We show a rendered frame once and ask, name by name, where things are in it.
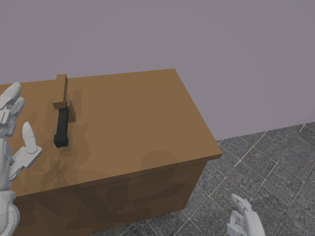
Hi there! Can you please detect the counter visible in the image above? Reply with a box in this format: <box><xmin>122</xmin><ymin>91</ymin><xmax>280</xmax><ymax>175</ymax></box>
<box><xmin>0</xmin><ymin>68</ymin><xmax>223</xmax><ymax>236</ymax></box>

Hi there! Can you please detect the left robot forearm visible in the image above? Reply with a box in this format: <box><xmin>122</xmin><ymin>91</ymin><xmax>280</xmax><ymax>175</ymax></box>
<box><xmin>0</xmin><ymin>190</ymin><xmax>20</xmax><ymax>236</ymax></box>

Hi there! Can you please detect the right robot hand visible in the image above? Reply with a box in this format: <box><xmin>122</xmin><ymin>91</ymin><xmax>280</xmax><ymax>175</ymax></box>
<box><xmin>227</xmin><ymin>194</ymin><xmax>265</xmax><ymax>236</ymax></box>

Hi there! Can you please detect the tap lever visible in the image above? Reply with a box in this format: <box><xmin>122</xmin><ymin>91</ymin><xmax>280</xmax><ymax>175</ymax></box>
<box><xmin>54</xmin><ymin>102</ymin><xmax>69</xmax><ymax>148</ymax></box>

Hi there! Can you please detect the left robot hand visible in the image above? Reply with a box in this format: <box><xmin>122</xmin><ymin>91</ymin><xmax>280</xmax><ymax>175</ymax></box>
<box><xmin>0</xmin><ymin>82</ymin><xmax>42</xmax><ymax>191</ymax></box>

